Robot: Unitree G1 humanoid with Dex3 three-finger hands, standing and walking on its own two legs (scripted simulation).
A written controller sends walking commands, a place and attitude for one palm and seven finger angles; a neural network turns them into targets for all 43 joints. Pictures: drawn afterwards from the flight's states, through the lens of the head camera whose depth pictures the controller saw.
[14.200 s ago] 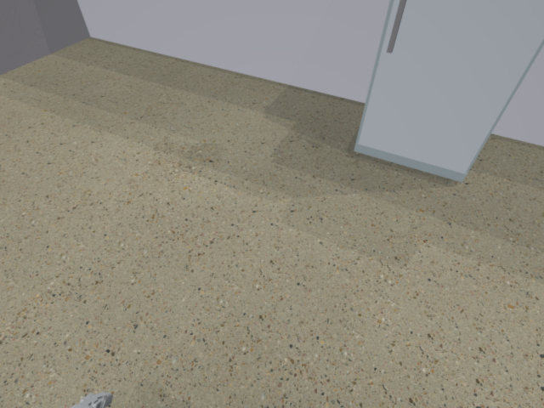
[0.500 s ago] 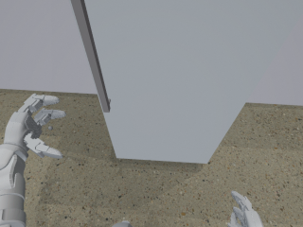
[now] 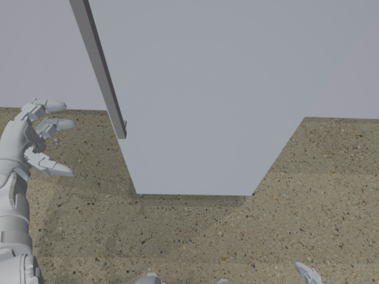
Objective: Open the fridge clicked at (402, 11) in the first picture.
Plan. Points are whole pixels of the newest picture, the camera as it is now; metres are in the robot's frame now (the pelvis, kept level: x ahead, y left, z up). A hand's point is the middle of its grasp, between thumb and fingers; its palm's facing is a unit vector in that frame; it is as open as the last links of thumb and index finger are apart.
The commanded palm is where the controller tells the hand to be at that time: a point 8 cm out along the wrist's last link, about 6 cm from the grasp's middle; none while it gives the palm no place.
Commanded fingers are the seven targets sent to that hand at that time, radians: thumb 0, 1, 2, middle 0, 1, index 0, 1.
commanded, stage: move the hooked fingers beside the handle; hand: left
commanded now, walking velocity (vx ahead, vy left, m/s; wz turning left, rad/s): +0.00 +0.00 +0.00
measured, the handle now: (107, 76) +0.54 +0.21 +0.12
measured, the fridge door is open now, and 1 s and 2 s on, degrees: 0 0 0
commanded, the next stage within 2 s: feel for the door with the fingertips in 1.58 s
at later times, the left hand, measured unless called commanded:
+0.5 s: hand (68, 115) +0.43 +0.28 +0.09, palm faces +0.01 -1.00 +0.00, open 14.0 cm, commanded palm +0.42 +0.32 +0.08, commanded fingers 0.00 -0.50 0.30 -0.30 -1.20 -0.30 -1.20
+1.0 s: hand (73, 105) +0.47 +0.28 +0.08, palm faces +0.03 -1.00 -0.02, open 14.0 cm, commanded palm +0.45 +0.32 +0.08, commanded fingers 0.00 -0.50 0.30 -0.30 -1.20 -0.30 -1.20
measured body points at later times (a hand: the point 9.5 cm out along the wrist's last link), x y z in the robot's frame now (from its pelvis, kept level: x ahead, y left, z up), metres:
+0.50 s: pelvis +0.00 +0.01 -0.01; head +0.08 +0.03 +0.43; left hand +0.43 +0.33 +0.09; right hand +0.06 -0.26 -0.11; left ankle +0.02 +0.10 -0.70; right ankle +0.00 -0.11 -0.70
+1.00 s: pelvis +0.01 +0.01 -0.01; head +0.11 +0.03 +0.42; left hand +0.47 +0.34 +0.08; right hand +0.00 -0.26 -0.11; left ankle +0.02 +0.10 -0.70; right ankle +0.00 -0.11 -0.70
